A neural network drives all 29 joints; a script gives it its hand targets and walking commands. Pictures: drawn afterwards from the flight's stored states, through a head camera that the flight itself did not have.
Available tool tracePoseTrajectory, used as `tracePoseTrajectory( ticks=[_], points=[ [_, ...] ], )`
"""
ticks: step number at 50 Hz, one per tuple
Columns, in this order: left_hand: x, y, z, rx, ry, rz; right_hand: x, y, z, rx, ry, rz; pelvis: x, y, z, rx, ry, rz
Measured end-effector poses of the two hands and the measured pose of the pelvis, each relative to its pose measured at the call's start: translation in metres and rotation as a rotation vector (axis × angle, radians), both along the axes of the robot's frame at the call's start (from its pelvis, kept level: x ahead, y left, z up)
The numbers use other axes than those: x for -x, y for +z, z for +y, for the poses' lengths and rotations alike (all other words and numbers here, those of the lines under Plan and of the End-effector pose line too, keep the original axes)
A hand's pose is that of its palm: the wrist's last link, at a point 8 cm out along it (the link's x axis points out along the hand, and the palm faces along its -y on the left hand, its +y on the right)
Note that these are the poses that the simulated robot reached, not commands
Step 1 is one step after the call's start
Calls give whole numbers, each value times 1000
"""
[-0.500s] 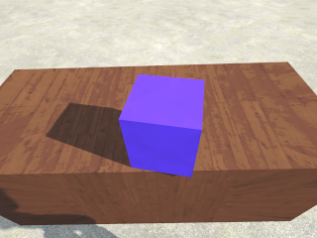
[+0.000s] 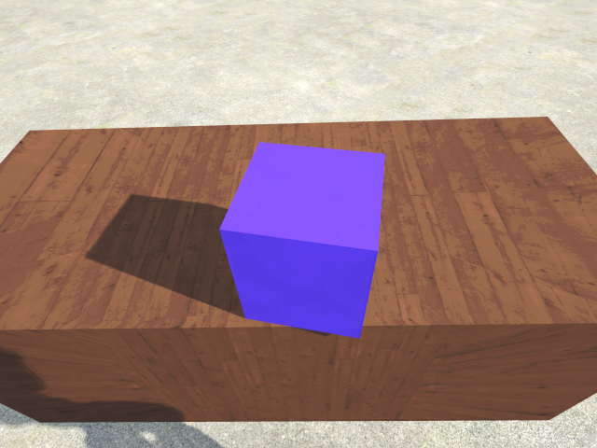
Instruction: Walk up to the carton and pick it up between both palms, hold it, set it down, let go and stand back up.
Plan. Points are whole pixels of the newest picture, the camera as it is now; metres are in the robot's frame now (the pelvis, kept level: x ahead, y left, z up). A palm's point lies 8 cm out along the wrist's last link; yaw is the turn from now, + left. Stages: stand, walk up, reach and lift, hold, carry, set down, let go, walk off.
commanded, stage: stand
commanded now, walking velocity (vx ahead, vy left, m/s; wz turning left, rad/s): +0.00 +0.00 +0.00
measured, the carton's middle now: (310, 241) +0.44 +0.02 -0.02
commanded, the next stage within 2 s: none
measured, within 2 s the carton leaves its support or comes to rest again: neither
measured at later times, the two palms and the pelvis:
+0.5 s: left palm out of the picture +0.00 +0.23 -0.13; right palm out of the picture +0.00 -0.23 -0.14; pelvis +0.01 +0.00 +0.00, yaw +0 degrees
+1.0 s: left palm out of the picture +0.00 +0.23 -0.14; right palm out of the picture -0.01 -0.23 -0.14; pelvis +0.01 +0.00 +0.00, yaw +0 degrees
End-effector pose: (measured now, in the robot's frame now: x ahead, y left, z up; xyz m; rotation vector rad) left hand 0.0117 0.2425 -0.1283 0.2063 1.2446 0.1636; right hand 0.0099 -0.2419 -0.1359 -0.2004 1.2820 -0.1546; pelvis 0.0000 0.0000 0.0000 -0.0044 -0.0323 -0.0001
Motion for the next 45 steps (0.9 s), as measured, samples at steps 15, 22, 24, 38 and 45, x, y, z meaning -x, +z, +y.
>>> tracePoseTrajectory(
  ticks=[15,22,24,38,45],
  points=[
    [10,-3,-8,11,28,45,7,-3,4,-11,-11,40,-4,1,-2,3,-2,4],
    [13,-4,-11,19,37,66,13,-5,8,-18,-20,62,-6,2,-2,2,-5,7],
    [13,-5,-12,21,39,71,14,-5,9,-19,-23,68,-6,2,-1,2,-6,7],
    [13,-8,-15,31,33,94,16,-5,14,-19,-34,86,-8,2,0,1,-5,3],
    [13,-9,-13,33,37,94,16,-5,14,-16,-33,88,-7,1,1,1,-3,1]
  ],
)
